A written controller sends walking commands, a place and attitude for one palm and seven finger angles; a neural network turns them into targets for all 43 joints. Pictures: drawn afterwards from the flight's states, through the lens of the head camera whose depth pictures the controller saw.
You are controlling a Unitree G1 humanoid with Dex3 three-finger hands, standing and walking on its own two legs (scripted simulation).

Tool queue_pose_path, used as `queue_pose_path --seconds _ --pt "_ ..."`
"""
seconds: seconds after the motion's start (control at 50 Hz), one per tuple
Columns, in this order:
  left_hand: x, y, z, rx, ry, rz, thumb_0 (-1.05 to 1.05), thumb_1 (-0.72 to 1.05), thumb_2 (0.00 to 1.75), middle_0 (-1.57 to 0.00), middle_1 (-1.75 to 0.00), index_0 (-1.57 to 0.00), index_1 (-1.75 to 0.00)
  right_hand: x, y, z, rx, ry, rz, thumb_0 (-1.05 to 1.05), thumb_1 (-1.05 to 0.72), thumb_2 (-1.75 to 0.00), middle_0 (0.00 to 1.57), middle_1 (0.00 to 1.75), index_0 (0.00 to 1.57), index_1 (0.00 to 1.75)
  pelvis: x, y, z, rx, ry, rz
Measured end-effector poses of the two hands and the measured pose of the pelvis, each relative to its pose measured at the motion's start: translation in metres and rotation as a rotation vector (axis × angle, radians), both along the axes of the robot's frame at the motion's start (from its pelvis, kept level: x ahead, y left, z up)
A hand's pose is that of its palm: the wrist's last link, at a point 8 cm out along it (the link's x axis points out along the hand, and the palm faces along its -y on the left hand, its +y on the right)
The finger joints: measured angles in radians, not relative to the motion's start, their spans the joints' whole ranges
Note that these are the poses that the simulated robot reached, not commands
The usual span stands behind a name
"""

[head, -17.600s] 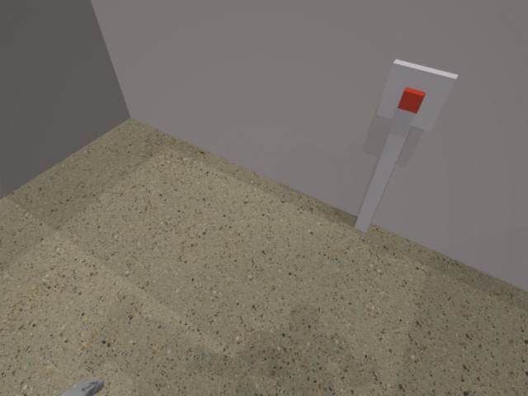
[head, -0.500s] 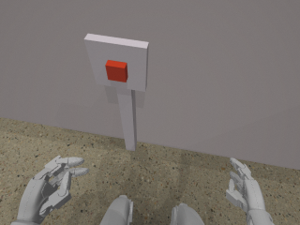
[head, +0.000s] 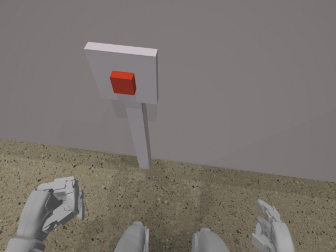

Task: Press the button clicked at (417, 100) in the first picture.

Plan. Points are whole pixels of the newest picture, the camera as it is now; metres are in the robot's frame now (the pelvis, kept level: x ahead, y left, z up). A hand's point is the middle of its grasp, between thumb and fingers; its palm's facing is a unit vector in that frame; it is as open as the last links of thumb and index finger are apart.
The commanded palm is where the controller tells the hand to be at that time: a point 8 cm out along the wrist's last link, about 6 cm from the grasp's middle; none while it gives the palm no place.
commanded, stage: raise the hand and make a fist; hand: left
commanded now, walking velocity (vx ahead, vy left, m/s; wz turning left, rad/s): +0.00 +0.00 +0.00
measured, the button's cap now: (124, 82) +0.53 +0.16 +0.06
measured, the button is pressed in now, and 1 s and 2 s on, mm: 0 0 0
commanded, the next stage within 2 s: aim a knuckle at the button in 1.04 s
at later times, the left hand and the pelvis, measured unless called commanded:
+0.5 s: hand (67, 197) +0.22 +0.22 +0.05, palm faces -0.07 -1.00 -0.05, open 3.1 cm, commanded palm +0.20 +0.28 +0.06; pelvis +0.01 +0.02 +0.01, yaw +0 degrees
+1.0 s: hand (67, 189) +0.24 +0.22 +0.05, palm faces -0.08 -1.00 -0.05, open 3.1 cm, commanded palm +0.21 +0.28 +0.06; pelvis +0.01 +0.02 +0.01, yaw +0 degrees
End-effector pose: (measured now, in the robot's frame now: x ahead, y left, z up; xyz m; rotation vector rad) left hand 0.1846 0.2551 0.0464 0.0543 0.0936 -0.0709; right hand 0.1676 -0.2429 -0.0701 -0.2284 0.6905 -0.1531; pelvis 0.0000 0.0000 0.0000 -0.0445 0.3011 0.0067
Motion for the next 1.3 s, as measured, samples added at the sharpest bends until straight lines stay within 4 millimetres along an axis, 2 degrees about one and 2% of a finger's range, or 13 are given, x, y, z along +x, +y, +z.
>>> queue_pose_path --seconds 0.1,0.24,0.5,0.74,0.94,1.2,1.3 --pt "0.001 0.004 0.001 -0.001 -0.011 0.007 0.02 0.9 0.9 -1.28 -1.48 -1.27 -1.47 0.005 0.0 0.008 -0.015 -0.018 0.003 0.02 -0.9 -0.9 0.2 0.3 0.21 0.3 0.0 0.002 0.001 -0.003 -0.006 0.002" --pt "0.005 0.009 0.002 -0.006 -0.016 0.003 0.02 0.9 0.9 -1.29 -1.5 -1.29 -1.5 0.013 0.013 0.015 -0.011 -0.04 0.034 0.02 -0.9 -0.9 0.2 0.29 0.21 0.3 0.001 0.007 0.004 -0.01 -0.009 0.006" --pt "0.019 0.019 0.004 -0.004 -0.006 -0.001 0.02 0.9 0.9 -1.3 -1.5 -1.3 -1.5 0.017 0.031 0.016 0.003 -0.018 0.067 0.02 -0.9 -0.9 0.2 0.3 0.21 0.3 0.006 0.016 0.008 -0.019 -0.003 0.01" --pt "0.035 0.026 0.007 -0.003 -0.007 -0.008 0.02 0.9 0.9 -1.3 -1.5 -1.3 -1.5 0.014 0.028 0.016 -0.012 0.013 0.048 0.02 -0.9 -0.9 0.2 0.3 0.21 0.3 0.012 0.021 0.01 -0.021 0.007 0.006" --pt "0.035 0.025 0.007 -0.006 -0.008 -0.007 0.02 0.9 0.9 -1.3 -1.5 -1.3 -1.5 0.016 0.027 0.018 -0.012 0.012 0.047 0.02 -0.9 -0.9 0.2 0.3 0.21 0.3 0.014 0.021 0.01 -0.019 0.011 0.004" --pt "0.033 0.02 0.007 -0.006 -0.016 -0.01 0.02 0.9 0.9 -1.3 -1.5 -1.3 -1.5 0.018 0.026 0.015 -0.004 0.007 0.057 0.02 -0.9 -0.9 0.2 0.3 0.21 0.3 0.013 0.016 0.008 -0.019 0.01 0.008" --pt "0.044 0.014 0.004 -0.013 -0.045 -0.017 0.02 0.9 0.9 -1.3 -1.5 -1.3 -1.5 0.016 0.023 0.01 -0.016 0.014 0.072 0.02 -0.9 -0.9 0.2 0.3 0.21 0.3 0.01 0.014 0.005 -0.019 0.016 0.013"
